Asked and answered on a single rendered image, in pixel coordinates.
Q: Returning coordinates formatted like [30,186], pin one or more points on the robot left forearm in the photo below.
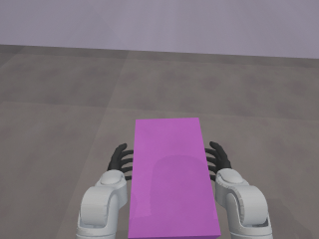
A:
[100,205]

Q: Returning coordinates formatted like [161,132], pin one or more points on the robot right forearm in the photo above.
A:
[245,205]

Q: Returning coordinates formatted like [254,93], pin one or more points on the right robot hand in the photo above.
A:
[220,161]

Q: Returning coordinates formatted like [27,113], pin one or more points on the carton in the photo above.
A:
[171,192]

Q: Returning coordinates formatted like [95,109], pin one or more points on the left robot hand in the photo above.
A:
[117,162]

